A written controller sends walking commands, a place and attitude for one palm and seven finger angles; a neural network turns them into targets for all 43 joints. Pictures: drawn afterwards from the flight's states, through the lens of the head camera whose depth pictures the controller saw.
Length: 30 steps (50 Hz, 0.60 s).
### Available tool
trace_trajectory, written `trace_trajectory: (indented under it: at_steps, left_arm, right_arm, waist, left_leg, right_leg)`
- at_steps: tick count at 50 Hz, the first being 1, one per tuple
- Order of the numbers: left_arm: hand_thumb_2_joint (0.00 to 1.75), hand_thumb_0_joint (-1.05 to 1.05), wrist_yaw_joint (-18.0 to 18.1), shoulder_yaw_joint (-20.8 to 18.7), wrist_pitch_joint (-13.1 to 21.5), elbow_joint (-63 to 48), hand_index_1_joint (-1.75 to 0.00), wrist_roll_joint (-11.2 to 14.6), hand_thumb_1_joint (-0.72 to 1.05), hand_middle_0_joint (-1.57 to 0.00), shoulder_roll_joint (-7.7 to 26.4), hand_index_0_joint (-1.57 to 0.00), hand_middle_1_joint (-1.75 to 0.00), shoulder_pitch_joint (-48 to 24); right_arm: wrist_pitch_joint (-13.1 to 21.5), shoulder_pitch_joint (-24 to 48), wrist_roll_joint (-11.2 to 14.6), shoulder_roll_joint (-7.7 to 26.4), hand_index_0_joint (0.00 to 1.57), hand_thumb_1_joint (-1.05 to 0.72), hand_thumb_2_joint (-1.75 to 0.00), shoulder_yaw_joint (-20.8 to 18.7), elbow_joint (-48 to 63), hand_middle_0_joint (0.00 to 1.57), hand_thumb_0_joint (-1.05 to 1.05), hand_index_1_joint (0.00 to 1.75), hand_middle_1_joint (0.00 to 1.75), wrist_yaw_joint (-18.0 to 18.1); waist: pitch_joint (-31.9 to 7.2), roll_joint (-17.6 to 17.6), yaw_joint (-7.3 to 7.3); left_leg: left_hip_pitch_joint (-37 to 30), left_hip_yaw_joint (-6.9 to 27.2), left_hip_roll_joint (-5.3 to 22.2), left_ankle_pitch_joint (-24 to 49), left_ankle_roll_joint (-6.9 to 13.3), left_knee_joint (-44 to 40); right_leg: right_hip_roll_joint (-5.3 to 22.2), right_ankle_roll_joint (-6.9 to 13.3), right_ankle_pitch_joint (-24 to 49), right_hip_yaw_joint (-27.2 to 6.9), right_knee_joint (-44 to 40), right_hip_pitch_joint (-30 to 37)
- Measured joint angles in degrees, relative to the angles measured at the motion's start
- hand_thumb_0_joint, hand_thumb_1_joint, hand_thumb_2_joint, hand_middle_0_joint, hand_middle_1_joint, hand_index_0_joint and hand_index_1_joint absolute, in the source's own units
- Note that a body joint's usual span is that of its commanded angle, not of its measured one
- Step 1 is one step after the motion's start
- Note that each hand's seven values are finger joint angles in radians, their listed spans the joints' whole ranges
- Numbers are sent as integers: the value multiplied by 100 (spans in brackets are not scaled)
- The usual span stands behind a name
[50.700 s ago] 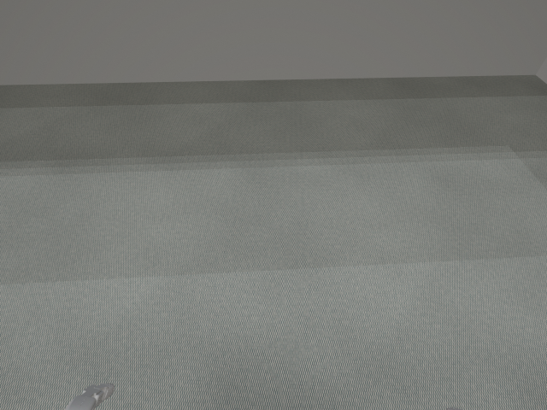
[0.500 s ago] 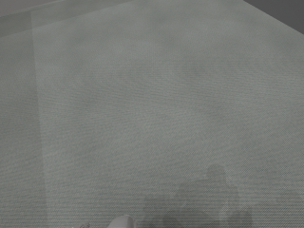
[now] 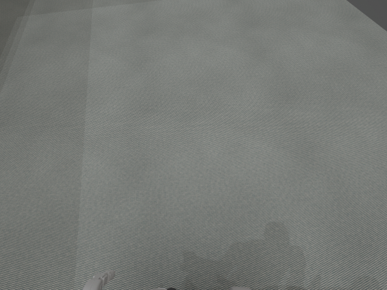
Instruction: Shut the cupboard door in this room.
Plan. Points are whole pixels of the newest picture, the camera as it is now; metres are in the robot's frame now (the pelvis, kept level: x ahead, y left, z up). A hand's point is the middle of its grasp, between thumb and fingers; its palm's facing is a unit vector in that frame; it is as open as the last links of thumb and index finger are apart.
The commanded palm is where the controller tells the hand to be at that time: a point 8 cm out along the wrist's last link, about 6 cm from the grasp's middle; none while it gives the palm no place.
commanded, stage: turn or walk to find it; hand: left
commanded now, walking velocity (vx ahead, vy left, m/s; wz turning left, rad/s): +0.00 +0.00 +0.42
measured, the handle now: out of the picture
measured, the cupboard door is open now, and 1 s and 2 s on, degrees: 55 60 69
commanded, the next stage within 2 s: none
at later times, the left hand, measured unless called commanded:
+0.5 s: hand out of the picture +0.02 +0.25 -0.19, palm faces +0.22 -0.95 -0.21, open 7.3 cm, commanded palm none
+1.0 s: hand out of the picture -0.03 +0.22 -0.15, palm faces +0.38 -0.90 -0.23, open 7.4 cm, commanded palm none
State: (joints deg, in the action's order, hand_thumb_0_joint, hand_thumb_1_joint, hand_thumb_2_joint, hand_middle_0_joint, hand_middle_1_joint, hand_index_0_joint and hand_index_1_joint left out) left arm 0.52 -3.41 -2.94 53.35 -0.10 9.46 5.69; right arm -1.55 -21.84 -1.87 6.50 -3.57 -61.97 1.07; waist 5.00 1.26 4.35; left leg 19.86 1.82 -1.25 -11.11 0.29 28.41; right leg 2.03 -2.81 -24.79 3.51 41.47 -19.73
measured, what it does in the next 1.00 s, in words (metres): steps on the spot, turning left: right foot, then left foot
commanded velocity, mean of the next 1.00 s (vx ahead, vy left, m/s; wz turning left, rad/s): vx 0.00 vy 0.00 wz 0.42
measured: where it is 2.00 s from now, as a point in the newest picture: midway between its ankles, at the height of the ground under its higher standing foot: outside the picture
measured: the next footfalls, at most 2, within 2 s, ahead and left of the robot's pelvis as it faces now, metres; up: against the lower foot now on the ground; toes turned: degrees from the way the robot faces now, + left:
right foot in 0.04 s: +0.01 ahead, -0.11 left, +0.00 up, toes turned -3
left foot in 0.46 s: -0.02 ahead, +0.17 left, +0.00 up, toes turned +17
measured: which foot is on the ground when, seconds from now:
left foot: down 0.00-0.04, up 0.06-0.44, down 0.46-0.90, up 0.92-1.00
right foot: up 0.00-0.02, down 0.04-0.46, up 0.48-0.88, down 0.90-1.00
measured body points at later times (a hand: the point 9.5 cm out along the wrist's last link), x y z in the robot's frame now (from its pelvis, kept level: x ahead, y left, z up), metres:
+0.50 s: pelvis -0.03 +0.04 -0.02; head +0.01 +0.06 +0.43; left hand +0.00 +0.30 -0.17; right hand -0.07 -0.18 -0.17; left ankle -0.05 +0.16 -0.74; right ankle -0.03 -0.10 -0.72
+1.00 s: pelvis -0.06 +0.03 +0.00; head +0.00 +0.02 +0.45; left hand -0.05 +0.27 -0.14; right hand -0.08 -0.17 -0.16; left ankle -0.09 +0.15 -0.69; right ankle -0.04 -0.07 -0.73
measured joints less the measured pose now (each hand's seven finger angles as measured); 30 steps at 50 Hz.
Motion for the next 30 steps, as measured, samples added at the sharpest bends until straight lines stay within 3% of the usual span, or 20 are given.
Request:
trace_trajectory:
  at_steps: [2, 5, 9, 12, 18, 21, 23, 24, 26, 30]
  left_arm:
    - [90, 1, 17, 14, 79, -28, -30, 6, 91, -20, -37, -20, -29, 29]
    - [90, 1, 53, 58, 148, -23, -30, -52, 91, -20, -163, -20, -29, 142]
    - [90, 0, 125, 6, 166, 45, -30, -40, 93, -20, -236, -21, -29, 293]
    - [90, 0, 110, 3, 181, 92, -30, -68, 93, -21, -185, -21, -29, 313]
    - [90, 0, 72, -30, 197, 46, -30, -128, 92, -20, -88, -21, -29, 323]
    - [90, 0, 52, -61, 180, 17, -30, -130, 91, -20, 5, -21, -29, 339]
    - [90, 1, 42, -86, 126, -7, -30, -101, 91, -20, 70, -21, -29, 385]
    - [90, 1, 40, -119, 76, -2, -30, -72, 91, -20, 127, -21, -29, 386]
    - [90, 1, 57, -165, -48, 55, -30, -61, 91, -20, 239, -20, -29, 376]
    - [90, 1, 4, -172, -132, 185, -30, -78, 91, -20, 231, -20, -29, 225]
  right_arm:
    - [37, -113, 30, -36, 20, -91, -90, -11, 65, 20, 0, 30, 30, -18]
    - [-5, -115, 59, -25, 20, -91, -90, -82, 16, 20, 0, 30, 30, -14]
    - [-87, -152, 55, 21, 20, -91, -90, -167, 28, 20, 0, 30, 30, -68]
    - [-99, -185, 93, 56, 20, -91, -90, -193, -7, 20, 0, 30, 30, -93]
    - [-84, -180, 209, 13, 20, -91, -90, -175, -96, 20, 0, 30, 30, -163]
    - [-93, -148, 222, -50, 20, -91, -90, -140, -70, 20, 0, 30, 30, -199]
    - [-42, -197, 191, -52, 20, -91, -90, -112, 31, 20, 0, 30, 30, -207]
    - [-16, -185, 161, -75, 20, -91, -90, -115, 46, 20, 0, 30, 30, -189]
    - [-49, -70, 106, -125, 20, -91, -90, -89, -3, 20, 0, 30, 30, -136]
    - [-90, 9, 51, -153, 20, -91, -90, -22, -78, 20, 0, 30, 30, -46]
  waist:
    - [-28, -6, -15]
    - [60, 80, -2]
    - [102, 204, 46]
    - [116, 246, 83]
    - [138, 83, -5]
    - [147, -79, -49]
    - [81, -143, -58]
    - [56, -233, -51]
    - [50, -382, -69]
    - [-26, -299, -38]
  left_leg:
    - [157, 95, -51, -42, -76, 186]
    - [585, 158, -107, -1165, -165, 1472]
    - [1050, -34, 14, -1218, -304, 3266]
    - [1046, -143, 217, -1084, -420, 3648]
    - [367, -422, 459, -1471, -486, 2313]
    - [24, -575, 454, -1281, -455, 1558]
    - [-229, -596, 437, -751, -354, 875]
    - [-130, -577, 378, -721, -228, 952]
    - [-29, -607, 327, -860, -17, 1103]
    - [-69, -457, 236, -567, 98, 614]
  right_leg:
    - [-54, 146, 473, 83, -905, 405]
    - [-57, 488, 559, 247, -932, 475]
    - [44, 472, 653, 391, -1153, 657]
    - [143, 424, 680, 534, -1219, 746]
    - [485, 259, 543, 704, -928, 719]
    - [673, 117, 415, 799, -619, 617]
    - [776, -7, 253, 879, -261, 454]
    - [807, -72, -31, 802, 47, 290]
    - [657, -75, -589, 435, 969, -135]
    - [373, -45, -292, 141, 2051, -689]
